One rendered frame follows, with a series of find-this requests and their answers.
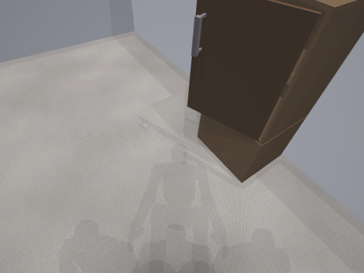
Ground handle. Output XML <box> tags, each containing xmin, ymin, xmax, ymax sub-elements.
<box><xmin>191</xmin><ymin>13</ymin><xmax>206</xmax><ymax>57</ymax></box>

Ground cupboard door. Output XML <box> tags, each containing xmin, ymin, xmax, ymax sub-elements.
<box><xmin>187</xmin><ymin>0</ymin><xmax>321</xmax><ymax>141</ymax></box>

